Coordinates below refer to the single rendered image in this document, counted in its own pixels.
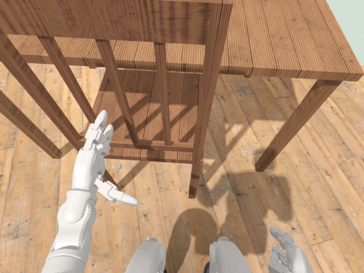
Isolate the robot left hand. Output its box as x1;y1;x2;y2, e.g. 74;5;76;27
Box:
72;110;139;206

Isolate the right robot thigh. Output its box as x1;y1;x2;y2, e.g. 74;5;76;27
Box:
210;241;252;273

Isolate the left robot thigh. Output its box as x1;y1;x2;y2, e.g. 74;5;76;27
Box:
125;241;166;273

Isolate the chair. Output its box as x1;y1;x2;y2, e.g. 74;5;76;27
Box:
0;0;233;199

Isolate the robot thigh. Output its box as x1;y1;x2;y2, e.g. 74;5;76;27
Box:
125;241;166;273
210;241;252;273

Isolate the table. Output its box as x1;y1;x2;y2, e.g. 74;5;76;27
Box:
0;0;364;172

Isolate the robot right hand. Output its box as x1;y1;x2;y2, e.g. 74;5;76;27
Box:
268;226;313;273

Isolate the robot left forearm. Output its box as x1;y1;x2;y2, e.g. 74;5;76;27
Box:
41;189;98;273

